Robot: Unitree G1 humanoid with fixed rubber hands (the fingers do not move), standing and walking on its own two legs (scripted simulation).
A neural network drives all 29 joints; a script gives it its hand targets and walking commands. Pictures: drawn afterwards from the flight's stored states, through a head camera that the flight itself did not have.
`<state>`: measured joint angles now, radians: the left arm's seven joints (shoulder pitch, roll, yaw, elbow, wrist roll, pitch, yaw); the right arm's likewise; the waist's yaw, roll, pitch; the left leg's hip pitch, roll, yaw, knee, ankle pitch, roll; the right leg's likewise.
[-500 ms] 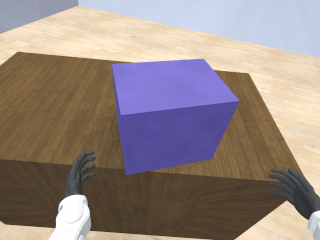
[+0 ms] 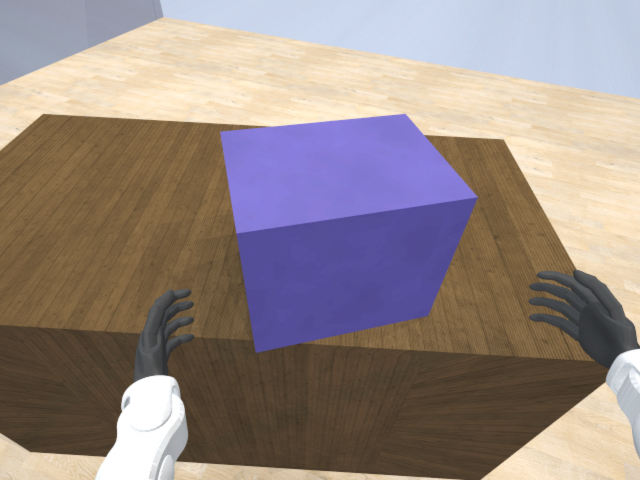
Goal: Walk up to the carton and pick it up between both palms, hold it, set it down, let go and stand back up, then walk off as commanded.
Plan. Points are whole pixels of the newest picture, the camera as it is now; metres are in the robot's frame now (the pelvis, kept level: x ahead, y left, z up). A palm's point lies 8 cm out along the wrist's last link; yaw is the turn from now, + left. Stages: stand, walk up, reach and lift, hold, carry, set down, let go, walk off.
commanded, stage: reach and lift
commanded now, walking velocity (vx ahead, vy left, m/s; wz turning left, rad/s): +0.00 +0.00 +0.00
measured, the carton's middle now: (332, 230) +0.46 +0.00 +0.06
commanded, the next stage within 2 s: none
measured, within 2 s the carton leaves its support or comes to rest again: neither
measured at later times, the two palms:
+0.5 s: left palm (152, 308) +0.26 +0.20 +0.12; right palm (583, 261) +0.33 -0.29 +0.15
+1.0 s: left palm (167, 240) +0.32 +0.19 +0.16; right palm (583, 193) +0.39 -0.28 +0.21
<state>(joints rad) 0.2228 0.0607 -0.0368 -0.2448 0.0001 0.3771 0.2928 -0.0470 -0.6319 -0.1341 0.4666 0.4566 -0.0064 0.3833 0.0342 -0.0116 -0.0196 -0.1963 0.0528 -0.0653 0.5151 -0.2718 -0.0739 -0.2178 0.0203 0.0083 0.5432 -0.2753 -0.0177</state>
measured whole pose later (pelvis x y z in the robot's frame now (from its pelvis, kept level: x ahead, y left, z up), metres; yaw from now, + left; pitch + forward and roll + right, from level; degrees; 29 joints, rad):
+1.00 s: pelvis +0.00 +0.00 +0.00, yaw +0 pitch -2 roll +0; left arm -0.41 0.06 0.13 -0.04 0.00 0.75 0.29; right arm -0.75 -0.66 -0.04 0.74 0.46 0.29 0.32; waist 0.03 0.02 -0.01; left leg -0.20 0.06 -0.07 0.45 -0.23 -0.08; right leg -0.22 0.02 0.01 0.48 -0.23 -0.02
